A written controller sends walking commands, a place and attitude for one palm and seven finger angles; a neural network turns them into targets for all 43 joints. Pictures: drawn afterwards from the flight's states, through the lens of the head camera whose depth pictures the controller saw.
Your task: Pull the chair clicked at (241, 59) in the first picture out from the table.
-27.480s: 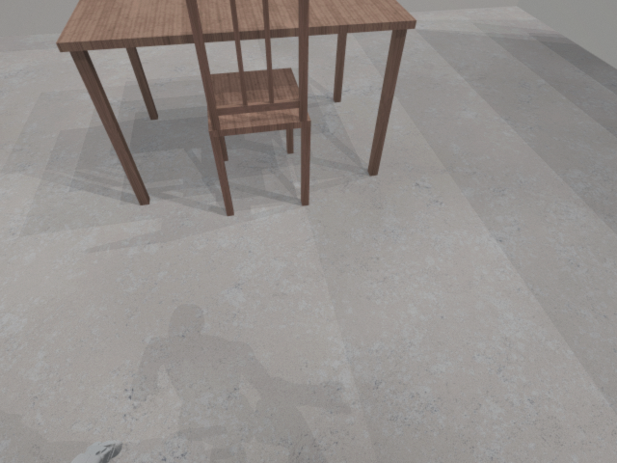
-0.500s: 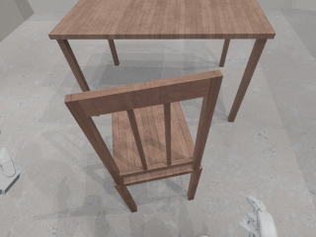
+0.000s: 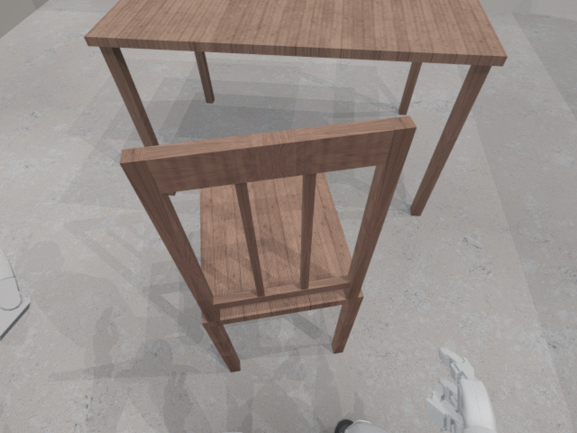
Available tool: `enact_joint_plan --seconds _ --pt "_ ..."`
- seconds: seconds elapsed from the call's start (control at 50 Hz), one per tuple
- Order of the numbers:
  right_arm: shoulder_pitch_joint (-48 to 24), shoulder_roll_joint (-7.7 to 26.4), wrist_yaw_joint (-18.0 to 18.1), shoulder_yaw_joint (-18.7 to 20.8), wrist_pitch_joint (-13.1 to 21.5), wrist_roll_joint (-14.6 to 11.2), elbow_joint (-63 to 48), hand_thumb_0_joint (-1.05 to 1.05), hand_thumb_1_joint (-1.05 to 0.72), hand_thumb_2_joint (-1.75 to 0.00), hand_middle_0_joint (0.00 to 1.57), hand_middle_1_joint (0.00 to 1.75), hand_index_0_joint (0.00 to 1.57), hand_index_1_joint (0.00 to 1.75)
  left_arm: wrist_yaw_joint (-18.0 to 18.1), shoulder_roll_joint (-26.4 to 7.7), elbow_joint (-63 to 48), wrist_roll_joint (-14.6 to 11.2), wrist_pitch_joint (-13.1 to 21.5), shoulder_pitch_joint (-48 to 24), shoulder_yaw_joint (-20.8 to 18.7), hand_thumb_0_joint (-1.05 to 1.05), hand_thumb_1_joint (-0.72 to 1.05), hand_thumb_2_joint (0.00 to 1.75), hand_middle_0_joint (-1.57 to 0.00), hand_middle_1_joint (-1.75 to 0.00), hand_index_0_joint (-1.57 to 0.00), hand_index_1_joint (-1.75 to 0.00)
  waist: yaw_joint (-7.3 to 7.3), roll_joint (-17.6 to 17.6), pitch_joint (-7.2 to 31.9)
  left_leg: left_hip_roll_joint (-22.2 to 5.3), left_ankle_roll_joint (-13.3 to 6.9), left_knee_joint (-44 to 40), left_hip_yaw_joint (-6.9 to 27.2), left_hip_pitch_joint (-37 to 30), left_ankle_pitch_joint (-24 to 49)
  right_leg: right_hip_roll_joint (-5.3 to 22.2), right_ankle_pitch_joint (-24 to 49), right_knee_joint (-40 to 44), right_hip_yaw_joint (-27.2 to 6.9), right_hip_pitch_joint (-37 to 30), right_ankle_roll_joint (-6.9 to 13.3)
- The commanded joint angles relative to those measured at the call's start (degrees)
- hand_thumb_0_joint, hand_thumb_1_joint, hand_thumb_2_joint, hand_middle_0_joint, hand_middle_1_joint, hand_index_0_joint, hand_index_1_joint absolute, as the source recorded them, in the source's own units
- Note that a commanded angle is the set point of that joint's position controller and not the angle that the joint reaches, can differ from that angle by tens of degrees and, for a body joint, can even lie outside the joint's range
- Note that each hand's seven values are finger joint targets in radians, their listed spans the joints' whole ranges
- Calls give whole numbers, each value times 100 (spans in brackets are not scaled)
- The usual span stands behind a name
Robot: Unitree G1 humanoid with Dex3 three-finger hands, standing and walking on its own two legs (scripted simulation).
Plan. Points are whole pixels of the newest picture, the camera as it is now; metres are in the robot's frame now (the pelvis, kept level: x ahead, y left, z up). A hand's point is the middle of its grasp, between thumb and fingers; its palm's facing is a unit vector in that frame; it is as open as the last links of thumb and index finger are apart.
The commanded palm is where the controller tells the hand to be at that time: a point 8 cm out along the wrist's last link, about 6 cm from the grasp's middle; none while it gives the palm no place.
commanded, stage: step back with the hand held close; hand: left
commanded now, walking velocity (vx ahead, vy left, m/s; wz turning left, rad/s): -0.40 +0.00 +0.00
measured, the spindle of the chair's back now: (252, 248) +0.40 +0.09 -0.04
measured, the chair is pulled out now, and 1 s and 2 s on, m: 0.54 0.54 0.54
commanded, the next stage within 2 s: stop stepping back and stand still in 1.68 s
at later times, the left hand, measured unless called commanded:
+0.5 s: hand (19, 305) +0.20 +0.25 +0.18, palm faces +0.44 -0.73 -0.51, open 7.4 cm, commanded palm +0.14 +0.30 +0.19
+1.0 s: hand (28, 308) +0.20 +0.24 +0.18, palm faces +0.44 -0.77 -0.47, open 7.4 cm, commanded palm +0.13 +0.30 +0.19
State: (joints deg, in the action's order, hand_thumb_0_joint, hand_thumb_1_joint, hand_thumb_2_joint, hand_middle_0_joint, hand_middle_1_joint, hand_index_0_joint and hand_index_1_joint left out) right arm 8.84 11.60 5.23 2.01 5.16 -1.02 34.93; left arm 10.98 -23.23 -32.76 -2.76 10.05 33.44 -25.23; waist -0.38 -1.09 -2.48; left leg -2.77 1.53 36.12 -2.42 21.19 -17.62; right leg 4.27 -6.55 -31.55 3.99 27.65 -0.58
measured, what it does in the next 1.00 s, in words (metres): stands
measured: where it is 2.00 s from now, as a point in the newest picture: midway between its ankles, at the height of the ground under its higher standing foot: outside the picture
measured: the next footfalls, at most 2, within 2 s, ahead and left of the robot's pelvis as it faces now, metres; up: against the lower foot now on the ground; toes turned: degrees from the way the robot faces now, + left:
right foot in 1.14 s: +0.04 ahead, -0.14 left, +0.00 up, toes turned -1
right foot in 1.88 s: -0.03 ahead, -0.15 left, +0.00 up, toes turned -3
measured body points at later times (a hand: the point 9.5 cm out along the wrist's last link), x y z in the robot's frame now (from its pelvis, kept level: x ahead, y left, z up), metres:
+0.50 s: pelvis +0.00 +0.00 +0.00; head +0.03 -0.01 +0.45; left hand +0.17 +0.29 +0.21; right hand +0.16 -0.25 -0.10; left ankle +0.01 +0.14 -0.72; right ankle +0.10 -0.13 -0.72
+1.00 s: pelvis -0.01 -0.01 +0.00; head +0.03 +0.00 +0.45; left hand +0.17 +0.28 +0.21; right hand +0.16 -0.25 -0.09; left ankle +0.01 +0.13 -0.72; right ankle +0.10 -0.13 -0.72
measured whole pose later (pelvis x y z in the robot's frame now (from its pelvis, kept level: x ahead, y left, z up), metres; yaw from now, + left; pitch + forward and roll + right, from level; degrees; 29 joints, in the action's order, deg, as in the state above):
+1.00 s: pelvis -0.01 -0.01 +0.00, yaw +1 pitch +2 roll +0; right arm 9.0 11.3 4.5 2.5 6.3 -0.2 37.5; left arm 10.9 -22.5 -34.0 -2.1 12.3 31.5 -24.8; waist 0.3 0.6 -2.5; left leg -1.7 0.7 38.7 0.2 22.7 -20.5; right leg 3.5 -6.4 -32.5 3.9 28.2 0.2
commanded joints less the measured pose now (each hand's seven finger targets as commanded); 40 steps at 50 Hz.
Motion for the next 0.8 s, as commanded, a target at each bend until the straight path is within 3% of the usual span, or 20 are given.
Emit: enact_joint_plan --seconds 0.0,0.02,0.1,0.12,0.2,0.26,0.3,0.32,0.4,0.42,0.46,0.5,0.56,0.6,0.62,0.66,0.7,0.76,0.78 --pt "-370 681 78 261 295 19 -794 0 -90 -90 20 30 20 30 206 -1120 -1023 -8 360 77 -918 0 90 90 -20 -30 -20 -30 0 -50 1052 -433 -298 -884 612 372 -293 499 -304 515 -744 -1089 266" --pt "-333 663 73 241 302 26 -797 0 -90 -90 20 30 20 30 193 -990 -1022 -11 382 81 -812 0 90 90 -20 -30 -20 -30 7 -142 1062 -466 -317 -932 602 384 -337 472 -377 463 -690 -1108 231" --pt "-354 698 90 264 329 21 -783 0 -90 -90 20 30 20 30 211 -1098 -1017 11 425 31 -917 0 90 90 -20 -30 -20 -30 6 -173 977 -497 -338 -997 674 674 -571 411 -481 417 -696 -1181 227" --pt "-308 667 81 235 340 30 -790 0 -90 -90 20 30 20 30 192 -983 -1016 2 437 6 -807 0 90 90 -20 -30 -20 -30 12 -180 984 -473 -332 -971 624 653 -598 438 -519 417 -678 -1173 223" --pt "-300 699 89 261 388 36 -760 0 -90 -90 20 30 20 30 216 -1117 -1089 31 472 -36 -892 0 90 90 -20 -30 -20 -30 18 -133 919 -403 -321 -886 621 656 -906 482 -706 613 -822 -1016 286" --pt "-245 676 70 255 410 50 -755 0 -90 -90 20 30 20 30 216 -1034 -1079 30 482 -42 -821 0 90 90 -20 -30 -20 -30 11 32 994 -348 -317 -792 555 560 -986 540 -918 734 -847 -945 279" --pt "-262 706 90 265 416 59 -722 0 -90 -90 20 30 20 30 235 -1119 -1088 43 487 -16 -914 0 90 90 -20 -30 -20 -30 21 -85 963 -384 -313 -895 629 564 -863 502 -846 723 -826 -969 309" --pt "-236 672 76 236 426 54 -738 0 -90 -90 20 30 20 30 212 -975 -1100 32 492 -1 -780 0 90 90 -20 -30 -20 -30 22 -173 1006 -418 -327 -936 609 507 -840 471 -858 640 -750 -978 273" --pt "-321 693 101 245 441 52 -749 0 -90 -90 20 30 20 30 228 -1071 -1071 48 524 11 -916 0 90 90 -20 -30 -20 -30 15 -532 909 -692 -403 -1261 789 960 -617 194 -488 59 -506 -1317 150" --pt "-262 672 90 230 451 44 -757 0 -90 -90 20 30 20 30 205 -957 -1071 32 539 2 -821 0 90 90 -20 -30 -20 -30 12 -527 957 -720 -407 -1228 760 984 -548 190 -376 -69 -475 -1409 147" --pt "-248 661 74 250 466 44 -755 0 -90 -90 20 30 20 30 194 -971 -1051 19 551 -33 -836 0 90 90 -20 -30 -20 -30 0 -335 940 -632 -370 -989 651 987 -569 287 -224 7 -588 -1344 181" --pt "-169 676 68 298 487 54 -700 0 -90 -90 20 30 20 30 192 -1090 -1090 23 562 -109 -904 0 90 90 -20 -30 -20 -30 28 9 942 -357 -271 -598 521 754 -776 544 -207 528 -952 -1080 359" --pt "-108 629 25 287 467 70 -648 0 -90 -90 20 30 20 30 193 -1028 -1071 16 523 -27 -805 0 90 90 -20 -30 -20 -30 31 465 1122 -119 -216 -239 347 208 -861 903 -648 1075 -1166 -785 510" --pt "-208 647 49 292 430 79 -628 0 -90 -90 20 30 20 30 239 -1190 -1060 39 503 33 -980 0 90 90 -20 -30 -20 -30 19 322 1086 -206 -257 -507 470 134 -737 814 -864 1090 -1063 -733 489" --pt "-206 617 48 256 416 82 -644 0 -90 -90 20 30 20 30 229 -1060 -1052 31 497 55 -888 0 90 90 -20 -30 -20 -30 33 235 1097 -303 -295 -744 549 144 -631 676 -937 939 -887 -811 396" --pt "-282 662 65 254 414 75 -692 0 -90 -90 20 30 20 30 232 -1046 -1063 53 528 110 -907 0 90 90 -20 -30 -20 -30 23 -215 997 -573 -390 -1167 749 423 -655 336 -1006 577 -629 -935 188" --pt "-351 716 93 240 433 62 -745 0 -90 -90 20 30 20 30 227 -1091 -1157 70 573 71 -935 0 90 90 -20 -30 -20 -30 32 -824 923 -875 -483 -1528 950 944 -417 52 -547 -129 -360 -1380 87" --pt "-268 674 68 265 485 63 -746 0 -90 -90 20 30 20 30 159 -947 -1198 9 597 48 -838 0 90 90 -20 -30 -20 -30 5 -795 1078 -961 -456 -1161 842 882 591 68 291 -539 -340 -1585 90" --pt "-266 678 58 271 513 60 -756 0 -90 -90 20 30 20 30 135 -983 -1222 4 620 -24 -843 0 90 90 -20 -30 -20 -30 9 -776 989 -948 -443 -1108 777 975 307 108 228 -580 -389 -1549 123"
